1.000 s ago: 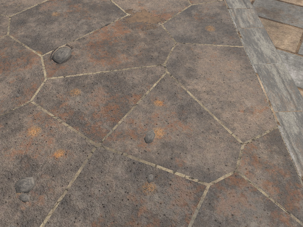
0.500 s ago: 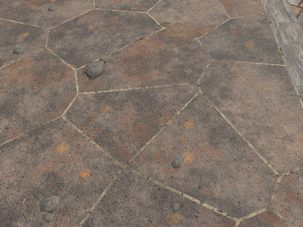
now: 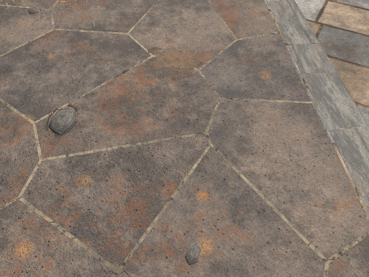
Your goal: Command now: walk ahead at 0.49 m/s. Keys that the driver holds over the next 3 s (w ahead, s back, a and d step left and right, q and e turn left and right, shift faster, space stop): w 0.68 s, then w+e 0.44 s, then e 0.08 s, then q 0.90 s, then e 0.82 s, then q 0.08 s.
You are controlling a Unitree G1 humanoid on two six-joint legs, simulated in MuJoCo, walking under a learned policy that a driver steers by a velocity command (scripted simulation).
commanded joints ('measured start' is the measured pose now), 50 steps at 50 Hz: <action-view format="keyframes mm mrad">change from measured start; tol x32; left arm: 1 -123 27 -9 -80 -7 -11 -18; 10 389 293 72 25 15 -18 -32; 50 155 57 31 11 -14 42 9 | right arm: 1 27 -167 -30 -33 11 -8 -9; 32 -483 -95 -26 -220 16 -2 26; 38 63 -352 -117 -89 -9 -16 14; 50 -148 -142 -54 -84 -28 -35 -13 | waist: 1 -1 82 108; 11 190 -163 -400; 50 65 95 43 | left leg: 1 -50 279 -122 -74 290 139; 8 54 270 -68 352 804 71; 10 -574 18 -50 1043 -152 -27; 12 -755 95 -176 1189 -254 6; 33 -639 161 -73 336 199 -6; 36 -279 86 -15 286 140 41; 38 398 468 -598 221 11 241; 50 -117 328 -37 -73 281 105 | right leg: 1 22 33 -27 -120 56 -6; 8 462 144 -92 -224 -101 -110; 10 1158 -272 600 -305 -264 -350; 17 545 -100 206 -562 -65 -215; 29 637 -85 46 -610 -102 -172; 36 696 -82 26 -264 269 -108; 40 -78 109 125 622 -562 -25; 50 -28 -7 116 284 -94 -13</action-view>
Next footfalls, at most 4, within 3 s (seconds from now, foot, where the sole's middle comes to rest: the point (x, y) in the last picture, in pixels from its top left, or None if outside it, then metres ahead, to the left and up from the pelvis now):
0.18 right None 0.30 -0.14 -0.78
0.74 left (149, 256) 0.58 0.11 -0.78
1.28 right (213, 191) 0.85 -0.15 -0.78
1.80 left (154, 194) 0.85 0.09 -0.78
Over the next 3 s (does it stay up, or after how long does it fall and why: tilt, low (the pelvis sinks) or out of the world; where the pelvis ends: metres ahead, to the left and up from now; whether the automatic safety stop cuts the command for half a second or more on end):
stays up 0.83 -0.08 -0.01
